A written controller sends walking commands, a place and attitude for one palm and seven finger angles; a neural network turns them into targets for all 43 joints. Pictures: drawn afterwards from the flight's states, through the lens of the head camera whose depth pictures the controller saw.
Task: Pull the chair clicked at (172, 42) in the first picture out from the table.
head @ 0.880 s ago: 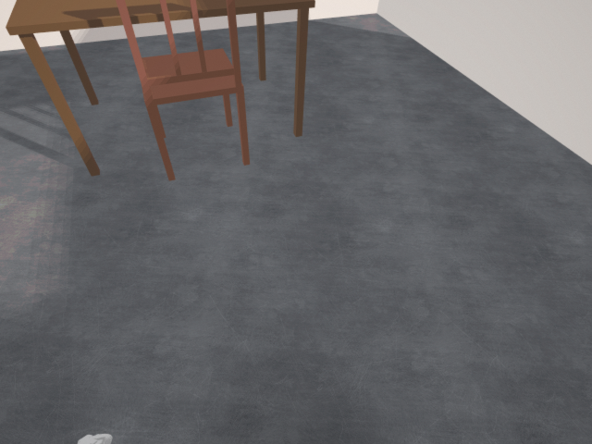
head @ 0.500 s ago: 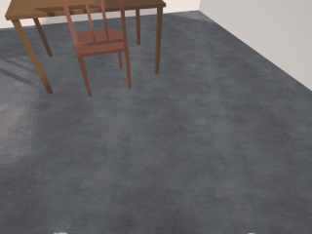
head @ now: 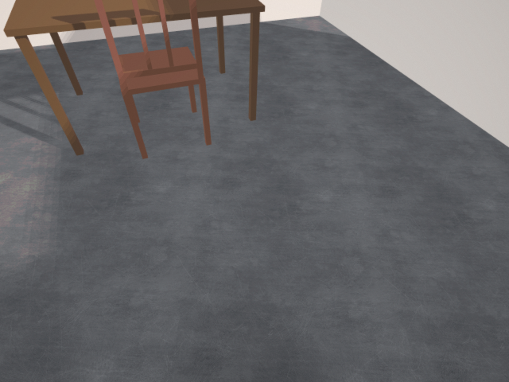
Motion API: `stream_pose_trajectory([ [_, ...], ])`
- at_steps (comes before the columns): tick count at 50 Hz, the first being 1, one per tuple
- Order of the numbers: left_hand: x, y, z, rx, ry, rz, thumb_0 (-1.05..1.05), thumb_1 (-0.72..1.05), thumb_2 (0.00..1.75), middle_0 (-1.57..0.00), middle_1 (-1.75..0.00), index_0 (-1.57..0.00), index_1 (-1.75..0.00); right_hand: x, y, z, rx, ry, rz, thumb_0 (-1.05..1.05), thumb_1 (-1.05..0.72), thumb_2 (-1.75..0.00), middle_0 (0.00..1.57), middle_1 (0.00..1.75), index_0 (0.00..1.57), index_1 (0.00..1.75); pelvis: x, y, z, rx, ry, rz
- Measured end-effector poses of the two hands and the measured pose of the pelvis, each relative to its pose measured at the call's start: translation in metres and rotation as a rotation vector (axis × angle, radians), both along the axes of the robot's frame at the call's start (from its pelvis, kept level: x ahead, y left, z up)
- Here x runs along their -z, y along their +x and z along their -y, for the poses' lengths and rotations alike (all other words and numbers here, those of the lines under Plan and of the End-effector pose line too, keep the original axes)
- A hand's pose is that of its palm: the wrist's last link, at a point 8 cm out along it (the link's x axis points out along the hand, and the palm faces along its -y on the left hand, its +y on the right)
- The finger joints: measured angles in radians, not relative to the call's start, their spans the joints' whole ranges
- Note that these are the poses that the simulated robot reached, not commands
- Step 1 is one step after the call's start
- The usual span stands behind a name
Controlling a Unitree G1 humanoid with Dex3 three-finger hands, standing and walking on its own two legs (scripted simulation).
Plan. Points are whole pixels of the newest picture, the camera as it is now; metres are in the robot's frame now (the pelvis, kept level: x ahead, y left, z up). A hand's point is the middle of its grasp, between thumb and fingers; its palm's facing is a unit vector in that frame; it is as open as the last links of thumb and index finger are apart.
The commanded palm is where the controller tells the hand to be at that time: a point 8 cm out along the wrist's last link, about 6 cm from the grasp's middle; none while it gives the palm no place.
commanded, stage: look at it before walking up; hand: left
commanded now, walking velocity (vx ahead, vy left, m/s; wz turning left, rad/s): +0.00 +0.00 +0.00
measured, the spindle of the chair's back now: (142, 34) +1.48 +0.59 -0.09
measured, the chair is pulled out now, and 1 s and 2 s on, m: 0.00 0.00 0.00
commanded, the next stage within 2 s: walk to a spot facing it in 0.56 s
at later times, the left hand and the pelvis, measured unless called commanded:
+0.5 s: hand out of the picture +0.06 +0.24 -0.16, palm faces -0.04 -0.94 -0.33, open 7.4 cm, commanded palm none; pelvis -0.01 +0.00 +0.00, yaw +0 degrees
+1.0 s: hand out of the picture +0.01 +0.21 -0.20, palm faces +0.05 -0.98 -0.17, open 7.4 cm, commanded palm none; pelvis +0.05 +0.03 -0.01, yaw +2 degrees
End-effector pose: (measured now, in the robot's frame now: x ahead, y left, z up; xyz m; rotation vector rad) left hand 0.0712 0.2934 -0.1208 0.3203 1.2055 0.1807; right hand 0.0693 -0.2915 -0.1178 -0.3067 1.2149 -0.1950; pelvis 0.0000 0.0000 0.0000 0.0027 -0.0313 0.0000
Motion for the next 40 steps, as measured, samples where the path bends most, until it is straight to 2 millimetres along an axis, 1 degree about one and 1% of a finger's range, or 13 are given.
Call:
stream_pose_trajectory([
  [10,-0.001,-0.002,0.004,0.002,-0.005,0.01,0.0,0.9,0.9,-0.2,-0.3,-0.2,-0.3,0.0,-0.001,-0.001,-0.003,0.007,0.014,0.0,-0.91,-0.9,0.2,0.3,0.21,0.3,-0.001,-0.004,0.001,0.002,0.001,0.003],
  [26,0.002,-0.017,0.005,-0.004,-0.005,-0.03,0.0,0.9,0.9,-0.2,-0.3,-0.2,-0.3,0.0,-0.009,0.003,0.002,0.005,-0.01,0.0,-0.91,-0.9,0.2,0.3,0.21,0.3,-0.001,-0.007,0.003,0.005,0.0,-0.002],
  [34,0.002,-0.016,0.005,-0.005,-0.005,-0.031,0.0,0.9,0.9,-0.2,-0.3,-0.2,-0.3,0.0,-0.009,0.004,0.004,0.003,-0.014,0.0,-0.91,-0.9,0.2,0.3,0.21,0.3,-0.001,-0.005,0.004,0.004,0.0,-0.001],
  [37,0.004,-0.016,0.008,-0.012,-0.006,-0.031,0.0,0.9,0.9,-0.2,-0.3,-0.2,-0.3,0.002,-0.01,0.0,0.004,0.007,-0.019,0.0,-0.91,-0.9,0.2,0.3,0.21,0.3,0.0,-0.003,0.004,0.002,-0.001,-0.004],
  [40,0.011,-0.021,0.016,-0.027,-0.034,-0.042,0.0,0.9,0.9,-0.2,-0.3,-0.2,-0.3,0.009,-0.014,-0.009,0.004,0.027,-0.043,0.0,-0.91,-0.9,0.2,0.3,0.2,0.3,0.002,0.004,0.003,-0.004,-0.007,-0.009],
])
